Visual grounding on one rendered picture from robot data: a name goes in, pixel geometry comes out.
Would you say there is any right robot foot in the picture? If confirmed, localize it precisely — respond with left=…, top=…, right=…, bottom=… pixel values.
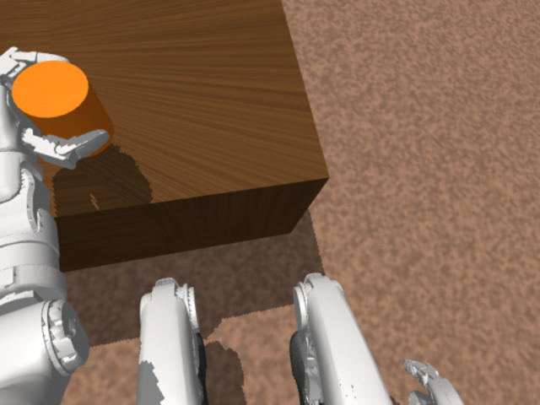
left=289, top=331, right=324, bottom=405

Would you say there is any can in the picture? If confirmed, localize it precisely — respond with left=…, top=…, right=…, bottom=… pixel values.
left=12, top=61, right=114, bottom=158

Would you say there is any left robot hand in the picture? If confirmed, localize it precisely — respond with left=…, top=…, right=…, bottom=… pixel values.
left=0, top=46, right=110, bottom=170

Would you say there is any right robot hand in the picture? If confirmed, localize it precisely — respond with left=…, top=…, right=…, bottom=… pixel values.
left=403, top=359, right=465, bottom=405

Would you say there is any left robot arm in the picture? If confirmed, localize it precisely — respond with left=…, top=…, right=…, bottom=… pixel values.
left=0, top=151, right=89, bottom=405

